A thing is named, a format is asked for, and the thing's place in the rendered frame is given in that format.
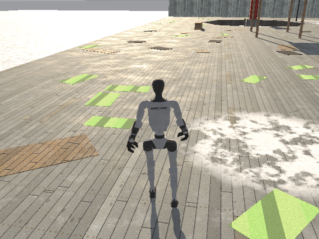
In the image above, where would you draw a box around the robot right forearm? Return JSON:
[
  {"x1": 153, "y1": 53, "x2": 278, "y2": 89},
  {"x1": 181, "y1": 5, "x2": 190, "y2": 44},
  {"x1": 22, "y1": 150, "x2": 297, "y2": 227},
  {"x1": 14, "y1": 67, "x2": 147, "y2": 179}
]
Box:
[{"x1": 180, "y1": 119, "x2": 188, "y2": 134}]

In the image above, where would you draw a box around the left robot hand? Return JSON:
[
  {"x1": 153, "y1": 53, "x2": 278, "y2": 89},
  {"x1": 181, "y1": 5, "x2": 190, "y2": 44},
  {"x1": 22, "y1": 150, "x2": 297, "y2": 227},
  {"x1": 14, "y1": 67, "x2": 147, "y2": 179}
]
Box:
[{"x1": 127, "y1": 141, "x2": 138, "y2": 153}]

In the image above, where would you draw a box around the left robot upper arm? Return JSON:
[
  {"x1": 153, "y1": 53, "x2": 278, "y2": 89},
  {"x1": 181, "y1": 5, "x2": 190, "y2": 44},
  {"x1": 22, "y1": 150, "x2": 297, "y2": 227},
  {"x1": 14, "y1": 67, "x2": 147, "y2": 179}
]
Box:
[{"x1": 135, "y1": 100, "x2": 149, "y2": 128}]

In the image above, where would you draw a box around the right robot upper arm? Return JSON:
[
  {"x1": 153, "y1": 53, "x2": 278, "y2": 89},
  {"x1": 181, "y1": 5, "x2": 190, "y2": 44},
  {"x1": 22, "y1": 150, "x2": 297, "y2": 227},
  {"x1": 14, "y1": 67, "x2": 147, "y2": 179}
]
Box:
[{"x1": 169, "y1": 100, "x2": 184, "y2": 126}]

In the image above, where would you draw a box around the robot left forearm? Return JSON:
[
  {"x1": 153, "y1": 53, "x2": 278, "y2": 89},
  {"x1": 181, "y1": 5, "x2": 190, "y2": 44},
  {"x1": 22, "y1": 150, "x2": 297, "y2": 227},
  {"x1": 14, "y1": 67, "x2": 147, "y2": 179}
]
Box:
[{"x1": 128, "y1": 121, "x2": 139, "y2": 142}]

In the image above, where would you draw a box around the robot right foot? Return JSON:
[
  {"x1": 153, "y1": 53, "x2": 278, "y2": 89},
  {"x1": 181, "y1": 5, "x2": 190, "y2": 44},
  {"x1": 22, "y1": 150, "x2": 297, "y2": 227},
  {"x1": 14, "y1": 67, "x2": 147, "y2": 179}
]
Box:
[{"x1": 171, "y1": 199, "x2": 178, "y2": 208}]

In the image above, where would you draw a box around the humanoid robot torso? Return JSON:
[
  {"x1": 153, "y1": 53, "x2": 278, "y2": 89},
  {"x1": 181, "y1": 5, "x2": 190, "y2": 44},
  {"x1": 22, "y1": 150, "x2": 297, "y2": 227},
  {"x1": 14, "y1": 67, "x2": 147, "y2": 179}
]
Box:
[{"x1": 147, "y1": 100, "x2": 170, "y2": 149}]

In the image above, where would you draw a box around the right robot hand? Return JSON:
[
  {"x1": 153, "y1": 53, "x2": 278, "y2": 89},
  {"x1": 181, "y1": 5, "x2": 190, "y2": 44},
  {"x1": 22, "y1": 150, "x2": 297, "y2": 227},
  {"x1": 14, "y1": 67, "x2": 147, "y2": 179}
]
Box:
[{"x1": 177, "y1": 132, "x2": 189, "y2": 141}]

